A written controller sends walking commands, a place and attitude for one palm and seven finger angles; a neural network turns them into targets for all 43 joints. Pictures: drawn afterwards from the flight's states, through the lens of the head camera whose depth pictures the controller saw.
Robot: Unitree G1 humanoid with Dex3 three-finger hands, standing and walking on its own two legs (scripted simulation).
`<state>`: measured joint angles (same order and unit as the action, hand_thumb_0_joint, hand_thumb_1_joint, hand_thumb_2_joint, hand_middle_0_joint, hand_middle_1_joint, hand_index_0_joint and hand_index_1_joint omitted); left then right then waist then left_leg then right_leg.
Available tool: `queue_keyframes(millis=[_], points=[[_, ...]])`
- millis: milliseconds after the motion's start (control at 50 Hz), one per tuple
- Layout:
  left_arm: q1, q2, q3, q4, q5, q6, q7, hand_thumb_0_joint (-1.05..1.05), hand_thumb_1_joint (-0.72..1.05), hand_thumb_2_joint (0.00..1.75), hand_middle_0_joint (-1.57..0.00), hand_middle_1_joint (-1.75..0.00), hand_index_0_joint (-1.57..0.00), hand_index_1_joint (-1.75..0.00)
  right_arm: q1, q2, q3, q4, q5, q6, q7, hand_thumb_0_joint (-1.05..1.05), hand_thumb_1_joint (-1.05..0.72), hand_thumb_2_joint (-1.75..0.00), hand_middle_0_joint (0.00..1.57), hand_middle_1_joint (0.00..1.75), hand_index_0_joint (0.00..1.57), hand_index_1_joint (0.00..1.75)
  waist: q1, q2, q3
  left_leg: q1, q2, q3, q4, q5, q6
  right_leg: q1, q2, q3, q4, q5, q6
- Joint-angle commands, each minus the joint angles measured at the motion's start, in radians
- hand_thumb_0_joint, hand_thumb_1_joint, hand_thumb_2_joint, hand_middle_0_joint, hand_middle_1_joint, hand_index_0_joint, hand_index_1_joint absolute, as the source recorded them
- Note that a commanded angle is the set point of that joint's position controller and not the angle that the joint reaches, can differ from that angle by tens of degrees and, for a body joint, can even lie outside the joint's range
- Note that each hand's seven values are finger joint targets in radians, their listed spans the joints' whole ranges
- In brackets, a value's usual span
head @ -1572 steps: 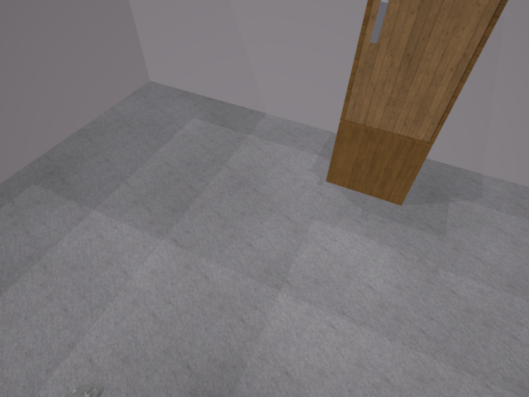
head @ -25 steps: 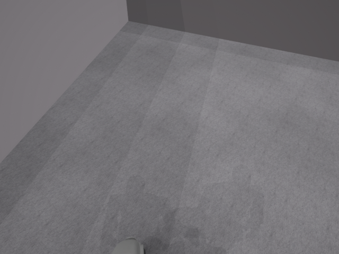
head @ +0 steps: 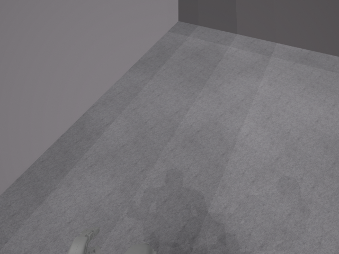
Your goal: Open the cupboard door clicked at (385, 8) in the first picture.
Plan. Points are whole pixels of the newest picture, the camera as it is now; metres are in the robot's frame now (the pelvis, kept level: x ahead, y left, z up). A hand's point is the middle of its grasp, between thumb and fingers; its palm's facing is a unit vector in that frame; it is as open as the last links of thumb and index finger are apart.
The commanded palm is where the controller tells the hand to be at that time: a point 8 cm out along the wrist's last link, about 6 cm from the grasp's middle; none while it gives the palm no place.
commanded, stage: turn to face it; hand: left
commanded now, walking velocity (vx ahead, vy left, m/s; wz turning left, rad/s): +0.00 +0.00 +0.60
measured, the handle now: out of the picture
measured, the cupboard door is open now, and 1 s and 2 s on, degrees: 49 49 49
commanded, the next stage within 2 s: none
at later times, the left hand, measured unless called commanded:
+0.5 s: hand out of the picture +0.05 +0.23 -0.16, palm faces +0.34 -0.90 -0.28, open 7.4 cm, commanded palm none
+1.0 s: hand out of the picture +0.01 +0.17 -0.18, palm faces +0.63 -0.74 -0.22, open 7.3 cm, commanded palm none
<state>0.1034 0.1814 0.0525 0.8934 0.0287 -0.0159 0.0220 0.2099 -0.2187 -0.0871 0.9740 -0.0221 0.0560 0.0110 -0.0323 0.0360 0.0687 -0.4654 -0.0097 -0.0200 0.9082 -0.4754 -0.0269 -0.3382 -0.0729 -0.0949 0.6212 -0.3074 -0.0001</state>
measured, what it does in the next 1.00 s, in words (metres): steps on the spot, turning left: left foot, then right foot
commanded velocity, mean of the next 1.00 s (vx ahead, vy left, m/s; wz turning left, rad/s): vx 0.00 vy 0.00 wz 0.60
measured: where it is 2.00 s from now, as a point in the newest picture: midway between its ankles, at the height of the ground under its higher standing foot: outside the picture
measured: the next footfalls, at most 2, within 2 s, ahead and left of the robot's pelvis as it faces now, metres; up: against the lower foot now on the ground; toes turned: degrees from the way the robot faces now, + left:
left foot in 0.30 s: +0.06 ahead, +0.13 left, +0.00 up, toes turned +20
right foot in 0.62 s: +0.17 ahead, -0.13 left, +0.00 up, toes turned +19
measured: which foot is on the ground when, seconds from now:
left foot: up 0.00-0.28, down 0.30-0.62, up 0.64-0.94, down 0.96-1.00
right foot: down 0.00-0.30, up 0.32-0.60, down 0.62-0.96, up 0.98-1.00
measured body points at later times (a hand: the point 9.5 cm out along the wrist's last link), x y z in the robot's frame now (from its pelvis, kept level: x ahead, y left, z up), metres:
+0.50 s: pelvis +0.05 -0.01 +0.00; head +0.11 +0.02 +0.45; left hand +0.03 +0.27 -0.14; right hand +0.25 -0.21 -0.13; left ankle +0.03 +0.11 -0.73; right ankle +0.09 -0.15 -0.67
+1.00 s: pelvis +0.09 -0.03 -0.01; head +0.13 +0.03 +0.44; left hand -0.02 +0.21 -0.16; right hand +0.33 -0.16 -0.14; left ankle +0.02 +0.06 -0.73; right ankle +0.13 -0.14 -0.71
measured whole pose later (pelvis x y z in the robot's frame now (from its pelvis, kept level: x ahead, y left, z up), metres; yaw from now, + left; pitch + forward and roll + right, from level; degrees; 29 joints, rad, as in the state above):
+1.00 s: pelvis +0.09 -0.03 -0.01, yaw +40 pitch +2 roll +1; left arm 0.21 0.22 0.06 0.90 0.02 0.02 0.01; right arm 0.11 -0.22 -0.07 0.90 -0.02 0.04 0.04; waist -0.01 -0.06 0.12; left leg -0.32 0.01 0.10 0.63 -0.32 0.01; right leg -0.33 -0.19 -0.23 0.82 -0.48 0.05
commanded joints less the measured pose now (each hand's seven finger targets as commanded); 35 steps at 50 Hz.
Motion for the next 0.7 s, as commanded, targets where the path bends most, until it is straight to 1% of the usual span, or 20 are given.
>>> queue_keyframes(millis=[0, 60, 160, 200, 240, 260, 280, 300, 320, 380, 440, 480, 540, 560, 580, 600, 620, 640, 660, 680], points=[[0.076, 0.157, 0.034, -0.047, -0.006, -0.004, 0.016, 0.00, 0.90, 0.90, -0.20, -0.30, -0.20, -0.30, -0.054, -0.059, -0.011, -0.095, 0.003, -0.008, 0.010, 0.00, -0.90, -0.90, 0.20, 0.30, 0.20, 0.30, 0.025, -0.239, -0.084, -0.163, 0.068, 0.025, 0.337, 0.030, -0.038, 0.189, -0.290, 0.128, -0.270, 0.428, -0.102], [0.106, 0.164, 0.035, -0.040, -0.001, -0.008, 0.015, 0.00, 0.90, 0.90, -0.20, -0.30, -0.20, -0.30, -0.079, -0.043, 0.000, -0.099, 0.007, -0.004, 0.018, 0.00, -0.90, -0.90, 0.20, 0.30, 0.20, 0.30, 0.037, -0.222, -0.086, -0.103, 0.064, 0.082, 0.145, 0.036, -0.046, 0.241, -0.274, 0.017, -0.234, 0.576, -0.081], [0.178, 0.222, 0.050, -0.016, 0.003, -0.007, 0.009, 0.00, 0.90, 0.90, -0.20, -0.30, -0.20, -0.30, -0.140, -0.040, 0.017, -0.133, 0.012, -0.015, 0.025, 0.00, -0.90, -0.90, 0.20, 0.30, 0.20, 0.30, 0.075, -0.254, -0.116, -0.015, 0.030, 0.156, -0.141, 0.035, -0.028, 0.348, -0.292, -0.031, -0.147, 0.760, -0.081], [0.172, 0.237, 0.056, -0.015, 0.000, -0.006, 0.006, 0.00, 0.90, 0.90, -0.20, -0.30, -0.20, -0.30, -0.126, -0.056, 0.015, -0.138, 0.011, -0.020, 0.022, 0.00, -0.90, -0.90, 0.20, 0.30, 0.20, 0.30, 0.057, -0.246, -0.127, 0.061, 0.013, 0.182, -0.252, 0.091, -0.014, 0.328, -0.296, -0.058, -0.090, 0.783, -0.065], [0.142, 0.237, 0.058, -0.025, -0.010, -0.005, 0.000, 0.00, 0.90, 0.90, -0.20, -0.30, -0.20, -0.30, -0.022, -0.112, 0.000, -0.121, 0.003, -0.027, 0.020, 0.00, -0.90, -0.90, 0.20, 0.30, 0.20, 0.30, -0.010, -0.162, -0.184, 0.304, 0.025, 0.165, -0.449, 0.300, 0.010, 0.203, -0.274, -0.111, 0.095, 0.659, -0.009], [0.136, 0.193, 0.052, -0.056, -0.019, -0.001, -0.008, 0.00, 0.90, 0.90, -0.20, -0.30, -0.20, -0.30, 0.055, -0.219, -0.027, -0.109, -0.007, -0.037, 0.014, 0.00, -0.90, -0.90, 0.20, 0.30, 0.20, 0.30, -0.056, 0.091, -0.255, 0.523, 0.226, -0.086, -0.475, 0.612, 0.105, -0.044, -0.178, -0.142, 0.306, 0.275, 0.054], [0.080, 0.135, 0.027, -0.110, -0.022, 0.006, -0.010, 0.00, 0.90, 0.90, -0.20, -0.30, -0.20, -0.30, 0.124, -0.317, -0.051, -0.102, -0.002, -0.034, 0.006, 0.00, -0.90, -0.90, 0.20, 0.30, 0.20, 0.30, -0.095, 0.312, -0.268, 0.588, 0.473, -0.387, -0.498, 1.043, 0.275, -0.266, -0.058, -0.073, 0.526, -0.388, 0.098], [0.026, 0.159, 0.028, -0.122, -0.009, 0.025, 0.001, 0.00, 0.90, 0.90, -0.20, -0.30, -0.20, -0.30, 0.150, -0.307, -0.048, -0.078, 0.005, -0.032, -0.004, 0.00, -0.90, -0.90, 0.20, 0.30, 0.20, 0.30, -0.098, 0.144, -0.259, 0.548, 0.481, -0.345, -0.487, 0.940, 0.296, -0.299, -0.064, 0.050, 0.595, -0.363, 0.086], [0.014, 0.131, 0.032, -0.106, -0.013, 0.026, 0.004, 0.00, 0.90, 0.90, -0.20, -0.30, -0.20, -0.30, 0.103, -0.294, -0.048, -0.092, 0.002, -0.037, -0.018, 0.00, -0.90, -0.90, 0.20, 0.30, 0.20, 0.30, -0.074, 0.194, -0.232, 0.496, 0.416, -0.311, -0.491, 0.847, 0.269, -0.325, -0.065, 0.072, 0.609, -0.303, 0.089], [0.072, 0.137, 0.036, -0.058, -0.012, 0.039, -0.012, 0.00, 0.90, 0.90, -0.20, -0.30, -0.20, -0.30, -0.059, -0.219, -0.024, -0.131, -0.003, -0.040, -0.022, 0.00, -0.90, -0.90, 0.20, 0.30, 0.20, 0.30, 0.009, 0.136, -0.128, 0.317, 0.280, -0.151, -0.520, 0.673, 0.187, -0.237, -0.048, 0.083, 0.529, -0.148, 0.092], [0.087, 0.126, 0.034, -0.057, -0.013, 0.041, -0.017, 0.00, 0.90, 0.90, -0.20, -0.30, -0.20, -0.30, -0.073, -0.225, -0.026, -0.135, -0.006, -0.039, -0.017, 0.00, -0.90, -0.90, 0.20, 0.30, 0.20, 0.30, 0.019, 0.114, -0.120, 0.275, 0.245, -0.135, -0.523, 0.587, 0.173, -0.148, -0.011, 0.053, 0.350, -0.136, 0.089], [0.083, 0.123, 0.032, -0.064, -0.014, 0.040, -0.017, 0.00, 0.90, 0.90, -0.20, -0.30, -0.20, -0.30, -0.077, -0.225, -0.030, -0.137, -0.007, -0.033, -0.013, 0.00, -0.90, -0.90, 0.20, 0.30, 0.20, 0.30, 0.016, 0.134, -0.104, 0.214, 0.230, -0.166, -0.527, 0.512, 0.169, -0.073, 0.018, 0.034, 0.242, -0.127, 0.084], [0.164, 0.133, 0.037, -0.055, -0.014, 0.025, -0.015, 0.00, 0.90, 0.90, -0.20, -0.30, -0.20, -0.30, -0.125, -0.227, -0.037, -0.152, -0.003, -0.022, -0.010, 0.00, -0.90, -0.90, 0.20, 0.30, 0.20, 0.30, 0.058, 0.118, -0.107, 0.123, 0.199, -0.193, -0.460, 0.450, 0.138, 0.100, 0.056, 0.004, 0.012, -0.005, 0.075], [0.207, 0.154, 0.044, -0.050, -0.012, 0.017, -0.010, 0.00, 0.90, 0.90, -0.20, -0.30, -0.20, -0.30, -0.141, -0.204, -0.035, -0.162, 0.003, -0.021, -0.008, 0.00, -0.90, -0.90, 0.20, 0.30, 0.20, 0.30, 0.082, 0.074, -0.116, 0.048, 0.155, -0.175, -0.401, 0.357, 0.104, 0.205, 0.028, 0.019, -0.119, 0.071, 0.068], [0.240, 0.229, 0.059, -0.050, 0.002, 0.004, -0.001, 0.00, 0.90, 0.90, -0.20, -0.30, -0.20, -0.30, -0.130, -0.143, -0.027, -0.176, 0.012, -0.021, -0.003, 0.00, -0.90, -0.90, 0.20, 0.30, 0.20, 0.30, 0.099, -0.148, -0.128, -0.095, 0.040, -0.073, -0.211, 0.149, 0.036, 0.318, -0.169, 0.227, -0.280, 0.084, 0.012], [0.242, 0.308, 0.068, -0.058, 0.008, 0.003, 0.005, 0.00, 0.90, 0.90, -0.20, -0.30, -0.20, -0.30, -0.140, -0.098, -0.019, -0.198, 0.013, -0.022, 0.003, 0.00, -0.90, -0.90, 0.20, 0.30, 0.20, 0.30, 0.114, -0.382, -0.124, -0.169, -0.062, 0.029, 0.085, -0.160, -0.013, 0.288, -0.421, 0.475, -0.355, 0.195, -0.113], [0.214, 0.273, 0.056, -0.066, -0.002, -0.002, 0.012, 0.00, 0.90, 0.90, -0.20, -0.30, -0.20, -0.30, -0.128, -0.137, -0.026, -0.181, 0.005, -0.014, 0.003, 0.00, -0.90, -0.90, 0.20, 0.30, 0.20, 0.30, 0.094, -0.336, -0.122, -0.144, -0.001, -0.053, 0.278, -0.130, 0.000, 0.198, -0.427, 0.454, -0.351, 0.172, -0.155], [0.147, 0.242, 0.055, -0.079, -0.004, 0.006, 0.019, 0.00, 0.90, 0.90, -0.20, -0.30, -0.20, -0.30, -0.121, -0.120, -0.032, -0.172, 0.008, -0.005, 0.004, 0.00, -0.90, -0.90, 0.20, 0.30, 0.20, 0.30, 0.059, -0.316, -0.104, -0.147, 0.020, -0.048, 0.364, -0.079, -0.005, 0.164, -0.388, 0.396, -0.337, 0.163, -0.148], [0.090, 0.204, 0.040, -0.090, -0.004, 0.008, 0.018, 0.00, 0.90, 0.90, -0.20, -0.30, -0.20, -0.30, -0.117, -0.115, -0.025, -0.150, 0.005, -0.001, 0.011, 0.00, -0.90, -0.90, 0.20, 0.30, 0.20, 0.30, 0.034, -0.284, -0.070, -0.139, 0.049, -0.029, 0.395, -0.004, -0.018, 0.142, -0.318, 0.249, -0.304, 0.235, -0.123], [0.065, 0.178, 0.034, -0.097, -0.003, 0.006, 0.017, 0.00, 0.90, 0.90, -0.20, -0.30, -0.20, -0.30, -0.106, -0.098, -0.018, -0.140, 0.005, 0.002, 0.017, 0.00, -0.90, -0.90, 0.20, 0.30, 0.20, 0.30, 0.016, -0.262, -0.069, -0.118, 0.054, -0.005, 0.369, 0.031, -0.029, 0.130, -0.281, 0.151, -0.282, 0.320, -0.104]])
